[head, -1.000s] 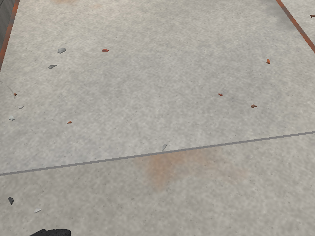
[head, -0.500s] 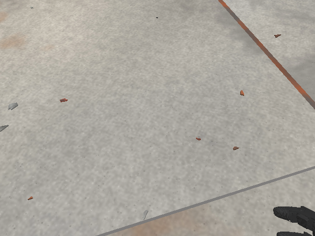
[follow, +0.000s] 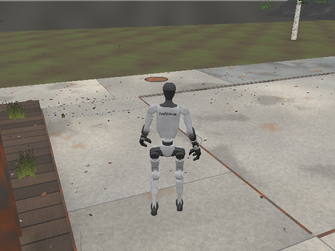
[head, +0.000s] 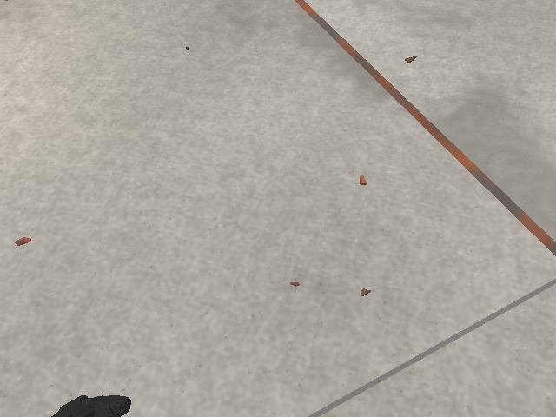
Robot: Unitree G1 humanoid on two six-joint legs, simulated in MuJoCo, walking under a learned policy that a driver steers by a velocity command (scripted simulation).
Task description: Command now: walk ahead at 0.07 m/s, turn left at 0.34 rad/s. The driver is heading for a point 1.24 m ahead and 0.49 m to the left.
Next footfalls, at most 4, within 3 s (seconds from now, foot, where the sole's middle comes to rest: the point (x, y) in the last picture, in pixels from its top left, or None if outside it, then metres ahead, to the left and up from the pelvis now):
0.26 left None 0.05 0.13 -0.77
0.74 right None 0.14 -0.07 -0.77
1.14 left None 0.04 0.19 -0.77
1.60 right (207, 416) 0.47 0.19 -0.77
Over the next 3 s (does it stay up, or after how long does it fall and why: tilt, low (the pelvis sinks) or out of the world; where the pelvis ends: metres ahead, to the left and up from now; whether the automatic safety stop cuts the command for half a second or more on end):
stays up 0.95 0.54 0.01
